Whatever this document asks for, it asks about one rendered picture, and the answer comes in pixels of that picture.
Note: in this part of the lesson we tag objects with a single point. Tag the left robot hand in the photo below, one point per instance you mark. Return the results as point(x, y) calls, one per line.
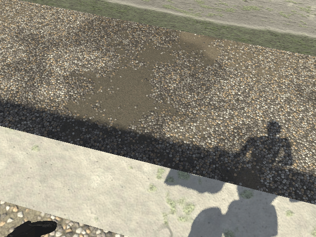
point(33, 229)

